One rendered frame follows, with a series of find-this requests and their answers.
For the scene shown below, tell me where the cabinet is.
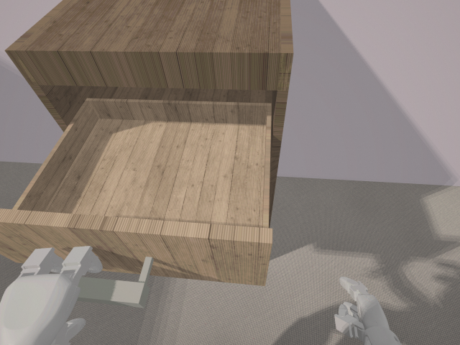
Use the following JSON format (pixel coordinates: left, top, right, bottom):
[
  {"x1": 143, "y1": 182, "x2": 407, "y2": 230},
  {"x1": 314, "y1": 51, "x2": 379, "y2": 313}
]
[{"x1": 5, "y1": 0, "x2": 293, "y2": 228}]

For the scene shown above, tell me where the robot left hand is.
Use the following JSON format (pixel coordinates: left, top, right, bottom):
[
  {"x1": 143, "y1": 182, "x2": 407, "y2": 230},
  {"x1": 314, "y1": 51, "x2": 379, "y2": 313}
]
[{"x1": 0, "y1": 246, "x2": 103, "y2": 345}]

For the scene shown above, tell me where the robot right hand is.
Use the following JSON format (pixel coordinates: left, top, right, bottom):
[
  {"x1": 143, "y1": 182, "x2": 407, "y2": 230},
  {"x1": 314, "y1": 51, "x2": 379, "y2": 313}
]
[{"x1": 334, "y1": 277, "x2": 390, "y2": 342}]

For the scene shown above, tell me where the drawer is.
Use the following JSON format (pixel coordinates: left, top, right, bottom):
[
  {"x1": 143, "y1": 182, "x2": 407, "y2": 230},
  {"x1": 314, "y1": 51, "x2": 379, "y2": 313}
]
[{"x1": 0, "y1": 98, "x2": 272, "y2": 286}]

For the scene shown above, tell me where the robot right forearm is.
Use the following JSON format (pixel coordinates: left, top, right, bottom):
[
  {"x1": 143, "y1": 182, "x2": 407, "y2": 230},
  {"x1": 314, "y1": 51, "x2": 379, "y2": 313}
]
[{"x1": 363, "y1": 326, "x2": 402, "y2": 345}]

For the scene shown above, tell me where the handle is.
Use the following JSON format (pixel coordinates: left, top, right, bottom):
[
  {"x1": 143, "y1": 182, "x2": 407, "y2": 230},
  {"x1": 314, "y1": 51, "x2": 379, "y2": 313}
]
[{"x1": 77, "y1": 257, "x2": 154, "y2": 308}]

